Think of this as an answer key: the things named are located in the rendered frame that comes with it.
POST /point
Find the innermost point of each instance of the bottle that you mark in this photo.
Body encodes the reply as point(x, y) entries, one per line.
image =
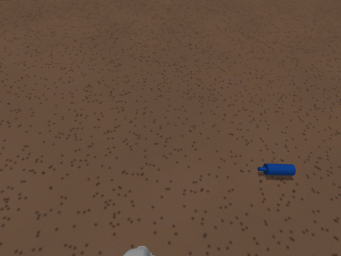
point(278, 169)

